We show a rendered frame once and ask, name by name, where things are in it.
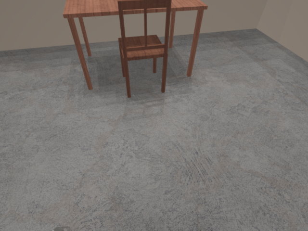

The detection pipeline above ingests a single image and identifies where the table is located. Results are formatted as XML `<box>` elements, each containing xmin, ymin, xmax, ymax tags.
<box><xmin>63</xmin><ymin>0</ymin><xmax>208</xmax><ymax>90</ymax></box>

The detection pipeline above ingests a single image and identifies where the chair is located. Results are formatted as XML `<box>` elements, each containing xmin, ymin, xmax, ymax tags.
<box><xmin>117</xmin><ymin>0</ymin><xmax>172</xmax><ymax>98</ymax></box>

